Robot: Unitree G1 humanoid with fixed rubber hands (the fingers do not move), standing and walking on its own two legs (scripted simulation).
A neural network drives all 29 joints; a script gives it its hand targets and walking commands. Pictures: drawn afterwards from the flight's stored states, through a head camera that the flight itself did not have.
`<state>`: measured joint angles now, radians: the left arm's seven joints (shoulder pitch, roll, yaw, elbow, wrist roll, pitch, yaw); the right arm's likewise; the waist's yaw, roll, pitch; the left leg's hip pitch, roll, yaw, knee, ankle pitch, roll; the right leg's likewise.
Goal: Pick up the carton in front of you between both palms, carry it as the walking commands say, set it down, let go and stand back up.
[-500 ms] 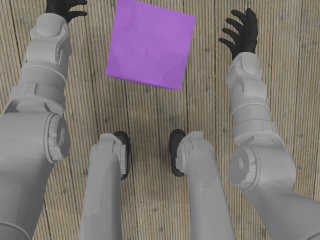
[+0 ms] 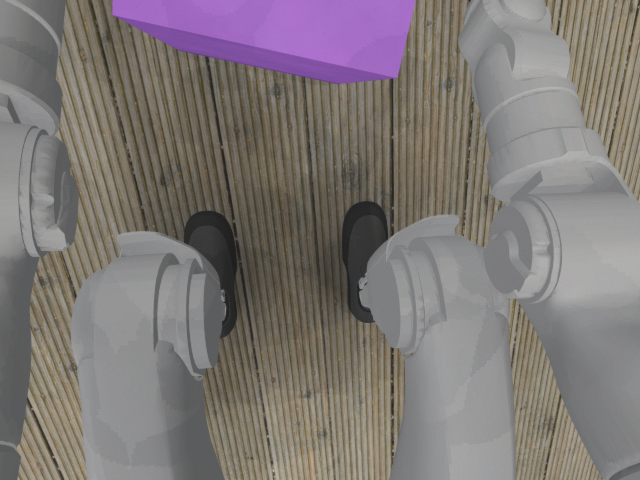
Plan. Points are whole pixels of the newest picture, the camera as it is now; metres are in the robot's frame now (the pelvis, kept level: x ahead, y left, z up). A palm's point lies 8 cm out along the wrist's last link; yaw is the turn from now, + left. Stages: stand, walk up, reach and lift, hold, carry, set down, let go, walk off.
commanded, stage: reach and lift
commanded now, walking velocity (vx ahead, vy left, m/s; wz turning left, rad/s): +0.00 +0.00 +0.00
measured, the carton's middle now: out of the picture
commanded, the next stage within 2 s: none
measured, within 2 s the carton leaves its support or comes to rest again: leaves its support in 0.78 s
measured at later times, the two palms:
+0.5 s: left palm out of the picture +0.58 +0.17 -0.18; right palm out of the picture +0.55 -0.13 -0.17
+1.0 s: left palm out of the picture +0.55 +0.18 -0.11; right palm out of the picture +0.54 -0.12 -0.10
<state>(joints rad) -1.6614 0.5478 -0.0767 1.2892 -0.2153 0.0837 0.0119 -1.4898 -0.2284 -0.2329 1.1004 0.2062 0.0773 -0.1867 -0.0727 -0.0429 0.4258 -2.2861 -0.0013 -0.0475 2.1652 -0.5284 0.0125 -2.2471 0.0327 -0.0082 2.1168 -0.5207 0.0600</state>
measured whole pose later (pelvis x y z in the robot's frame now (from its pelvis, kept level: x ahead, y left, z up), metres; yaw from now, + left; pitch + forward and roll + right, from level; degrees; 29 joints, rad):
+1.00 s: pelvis +0.01 -0.01 +0.00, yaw +3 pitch +40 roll -3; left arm -1.33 0.27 0.10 0.90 -0.02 0.31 0.09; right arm -1.20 -0.06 -0.42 0.72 0.07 0.27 -0.21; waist -0.04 -0.06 0.13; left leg -2.30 -0.03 -0.04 2.16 -0.55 -0.01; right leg -2.27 0.09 0.05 2.14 -0.57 0.10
